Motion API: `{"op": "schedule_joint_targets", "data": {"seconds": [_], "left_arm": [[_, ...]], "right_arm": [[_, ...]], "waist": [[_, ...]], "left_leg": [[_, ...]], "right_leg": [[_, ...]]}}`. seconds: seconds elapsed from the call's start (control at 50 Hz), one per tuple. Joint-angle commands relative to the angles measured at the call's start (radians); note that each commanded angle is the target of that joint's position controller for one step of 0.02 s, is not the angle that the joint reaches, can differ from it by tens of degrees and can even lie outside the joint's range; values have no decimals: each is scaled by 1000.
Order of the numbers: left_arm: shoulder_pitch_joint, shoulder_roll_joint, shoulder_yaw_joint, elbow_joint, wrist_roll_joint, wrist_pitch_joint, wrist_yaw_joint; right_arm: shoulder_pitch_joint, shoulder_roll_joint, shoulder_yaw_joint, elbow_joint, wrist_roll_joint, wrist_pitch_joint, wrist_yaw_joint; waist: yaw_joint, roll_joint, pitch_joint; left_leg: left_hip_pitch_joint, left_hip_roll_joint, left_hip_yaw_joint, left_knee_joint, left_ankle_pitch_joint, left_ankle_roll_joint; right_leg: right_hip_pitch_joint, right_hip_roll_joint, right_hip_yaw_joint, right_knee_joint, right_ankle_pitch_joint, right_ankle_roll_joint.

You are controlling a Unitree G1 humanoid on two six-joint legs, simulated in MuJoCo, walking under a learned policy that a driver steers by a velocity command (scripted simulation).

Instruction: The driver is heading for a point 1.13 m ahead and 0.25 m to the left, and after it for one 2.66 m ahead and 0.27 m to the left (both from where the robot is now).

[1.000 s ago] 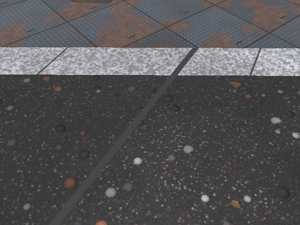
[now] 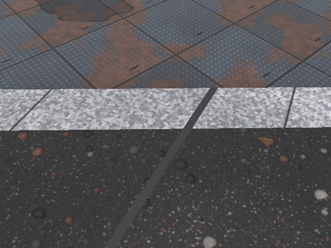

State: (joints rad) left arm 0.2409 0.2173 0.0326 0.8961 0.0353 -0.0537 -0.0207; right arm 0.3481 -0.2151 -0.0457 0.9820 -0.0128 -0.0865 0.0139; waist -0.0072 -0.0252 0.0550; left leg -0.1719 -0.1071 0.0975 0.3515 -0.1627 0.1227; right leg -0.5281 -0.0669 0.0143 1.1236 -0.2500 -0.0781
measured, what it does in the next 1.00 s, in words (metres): walks ahead: right foot, then left foot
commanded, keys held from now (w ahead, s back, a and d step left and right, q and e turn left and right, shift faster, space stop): w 1.00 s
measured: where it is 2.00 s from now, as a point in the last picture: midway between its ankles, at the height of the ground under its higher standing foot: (163, 144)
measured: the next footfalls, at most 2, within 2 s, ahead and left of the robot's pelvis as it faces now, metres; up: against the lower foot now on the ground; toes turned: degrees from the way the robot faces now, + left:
right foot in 0.36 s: +0.37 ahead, -0.13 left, +0.00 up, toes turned -3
left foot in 0.90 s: +0.67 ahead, +0.05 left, +0.00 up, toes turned +5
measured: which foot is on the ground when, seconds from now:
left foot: down 0.00-0.38, up 0.40-0.88, down 0.90-1.00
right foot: up 0.00-0.34, down 0.36-0.90, up 0.92-1.00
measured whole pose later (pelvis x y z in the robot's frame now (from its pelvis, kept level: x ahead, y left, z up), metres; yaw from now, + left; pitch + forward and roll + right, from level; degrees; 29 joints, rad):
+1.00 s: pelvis +0.55 -0.02 -0.01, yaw +1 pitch +0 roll +0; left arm 0.40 0.19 0.04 1.05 0.01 -0.08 0.00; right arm 0.11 -0.21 -0.05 0.92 -0.03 -0.08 0.01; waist 0.03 -0.02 0.07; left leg -0.37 -0.04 0.11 0.54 -0.17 0.10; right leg -0.22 0.02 -0.02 1.09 -0.40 -0.09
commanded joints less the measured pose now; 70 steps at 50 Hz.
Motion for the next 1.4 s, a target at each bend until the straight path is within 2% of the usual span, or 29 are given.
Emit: {"op": "schedule_joint_targets", "data": {"seconds": [0.02,0.14,0.26,0.3,0.34,0.36,0.38,0.4,0.42,0.44,0.48,0.5,0.54,0.68,0.76,0.82,0.86,0.9,0.92,0.94,0.96,0.98,1.0,1.04,1.1,1.14,1.2,1.34,1.4], "left_arm": [[19,45,8,-36,3,13,-8],[-213,30,0,-99,-11,10,-14],[-338,40,2,-145,-12,-2,-13],[-282,50,8,-133,-12,-11,-7],[-24,85,31,-46,-6,-26,10],[162,147,53,1,17,-36,23],[274,257,81,14,38,-35,27],[233,214,76,18,-2,-21,15],[119,170,62,11,-19,-19,10],[48,111,48,2,-21,-27,5],[16,43,27,21,-24,-38,8],[39,45,25,35,-22,-45,10],[96,58,27,68,-28,-59,12],[220,71,17,113,-26,-58,16],[295,82,16,144,-19,-54,26],[308,93,19,162,-9,-48,37],[277,106,23,163,-6,-45,42],[248,110,23,161,-10,-39,39],[244,81,12,127,-21,-41,36],[366,-10,-1,121,-59,-39,24],[276,90,25,123,-30,-36,28],[185,88,29,90,-27,-40,23],[145,72,27,84,-25,-43,21],[160,35,25,88,1,-20,11],[109,19,25,65,12,1,1],[20,29,25,30,9,9,-2],[-116,36,23,-21,-3,13,-1],[-334,49,13,-120,-17,3,4],[-320,70,16,-145,-24,-13,6]], "right_arm": [[40,-86,-9,-22,4,-24,-2],[157,-85,0,17,7,-22,-8],[224,-100,1,57,-12,-13,-27],[192,-113,-1,60,-14,-11,-33],[159,-128,-3,62,-8,-7,-31],[141,-112,4,38,1,-10,-29],[235,-3,27,10,44,-11,-18],[217,-96,-1,28,17,-10,-21],[123,-105,-10,-2,8,-10,-20],[68,-85,-5,-16,3,-14,-15],[61,-52,-5,-13,-20,10,-4],[83,-31,-2,-8,-25,22,4],[53,-24,-4,-18,-28,36,12],[-257,-25,7,-118,-12,41,19],[-373,-31,13,-153,-8,38,16],[-406,-47,7,-174,-10,29,14],[-337,-57,-1,-157,-9,18,7],[-58,-95,-27,-61,-18,2,-10],[127,-177,-50,-25,-44,-6,-22],[165,-255,-71,-17,-45,0,-17],[77,-200,-61,-29,-8,13,-9],[-31,-147,-45,-46,1,12,-6],[-78,-97,-32,-48,-3,4,-2],[-77,-43,-14,-21,3,-7,-7],[1,-68,-15,17,10,-21,-13],[35,-93,-19,22,10,-18,-18],[89,-84,-15,25,7,-8,-17],[196,-101,-23,24,-6,5,-24],[165,-126,-36,4,-14,11,-35]], "waist": [[27,55,42],[-42,66,54],[-69,86,67],[-27,99,44],[85,82,-89],[156,45,-205],[136,-177,-360],[124,-88,-355],[71,-49,-183],[49,-10,-97],[-13,-16,-29],[-24,-47,-36],[-35,-34,-20],[20,-34,43],[56,-41,58],[50,-36,68],[8,-43,34],[-104,-9,-112],[-161,76,-241],[-105,299,-350],[-89,122,-266],[-52,88,-130],[-27,44,-70],[28,69,-36],[41,69,-19],[31,68,10],[-2,76,35],[-73,103,30],[-44,115,16]], "left_leg": [[-44,290,-260,-272,55,122],[93,264,-188,-258,195,75],[286,318,-184,-158,420,85],[294,323,-162,-72,621,65],[236,280,-113,207,792,31],[41,245,-90,453,552,12],[-332,80,-8,863,-59,-45],[-436,53,-136,979,-333,-27],[-484,116,-155,975,-236,-20],[-460,150,-150,919,-163,-23],[-374,195,-138,823,-109,-36],[-340,193,-128,807,-105,-46],[-368,198,-110,778,-77,-61],[-472,204,-46,445,154,-95],[-467,175,-25,304,170,-76],[-464,160,-27,244,87,-43],[-331,116,-7,195,7,-10],[23,74,6,112,30,37],[293,285,-226,105,-41,94],[528,548,-720,-20,-104,245],[437,494,-726,-77,-164,207],[292,462,-564,-98,-129,172],[178,421,-468,-133,-18,144],[46,344,-338,-171,89,97],[18,310,-297,-192,195,118],[13,291,-283,-217,180,121],[31,266,-279,-221,189,110],[171,275,-332,-116,335,112],[180,287,-367,-45,398,89]], "right_leg": [[-78,-54,-9,-90,107,27],[-134,-29,-61,-380,292,54],[-133,17,-84,-525,186,20],[-13,56,-101,-580,107,-13],[317,117,-125,-669,117,-60],[596,-19,18,-668,71,-109],[909,-338,498,-720,-24,-245],[855,-354,668,-827,-9,-261],[704,-305,489,-848,-18,-224],[564,-263,374,-889,66,-194],[404,-163,210,-943,163,-120],[375,-161,183,-952,220,-127],[367,-142,131,-968,311,-135],[424,-95,38,-1007,403,-114],[539,-126,35,-991,446,-119],[640,-165,39,-938,540,-121],[650,-164,13,-833,753,-100],[562,-106,-39,-513,829,-67],[347,-55,-74,-215,503,-47],[-11,145,-101,153,-250,-5],[-105,95,36,215,-233,-23],[-126,50,37,182,-129,-28],[-89,18,33,130,-66,-25],[5,-18,21,43,-28,-5],[-5,-24,-10,-43,-7,36],[-61,-32,-26,-127,59,64],[-104,-25,-37,-284,158,94],[-126,22,-31,-467,204,98],[-26,41,-15,-545,134,74]]}}
Velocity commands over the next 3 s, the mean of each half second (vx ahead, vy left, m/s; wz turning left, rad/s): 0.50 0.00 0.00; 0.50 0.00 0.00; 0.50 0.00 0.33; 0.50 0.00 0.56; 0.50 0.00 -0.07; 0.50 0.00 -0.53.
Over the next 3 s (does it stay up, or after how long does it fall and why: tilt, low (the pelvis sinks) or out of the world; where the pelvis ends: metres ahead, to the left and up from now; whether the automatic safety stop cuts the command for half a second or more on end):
stays up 1.48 0.30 -0.06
